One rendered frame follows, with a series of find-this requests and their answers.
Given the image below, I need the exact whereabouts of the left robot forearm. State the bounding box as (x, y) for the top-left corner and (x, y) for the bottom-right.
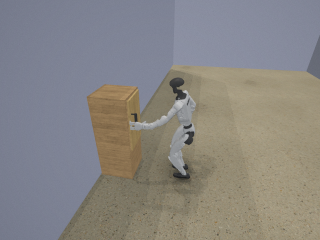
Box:
(142, 117), (167, 130)

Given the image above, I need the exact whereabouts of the cupboard door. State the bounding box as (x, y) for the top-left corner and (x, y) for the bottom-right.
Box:
(127, 89), (141, 151)

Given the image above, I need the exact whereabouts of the right robot upper arm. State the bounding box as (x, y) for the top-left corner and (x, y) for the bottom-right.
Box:
(183, 90), (196, 110)

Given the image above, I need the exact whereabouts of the handle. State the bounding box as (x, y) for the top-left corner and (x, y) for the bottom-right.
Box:
(131, 113), (138, 127)

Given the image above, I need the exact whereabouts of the left robot foot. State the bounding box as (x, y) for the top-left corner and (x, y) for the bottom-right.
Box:
(173, 172), (190, 179)

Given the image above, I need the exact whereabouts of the left robot upper arm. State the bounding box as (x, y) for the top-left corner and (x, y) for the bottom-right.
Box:
(160, 101), (184, 124)

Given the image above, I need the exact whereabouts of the robot head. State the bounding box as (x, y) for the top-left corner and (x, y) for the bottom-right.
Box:
(169, 77), (187, 100)

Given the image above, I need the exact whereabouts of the left robot hand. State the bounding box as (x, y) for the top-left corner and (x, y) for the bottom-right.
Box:
(129, 121), (147, 131)

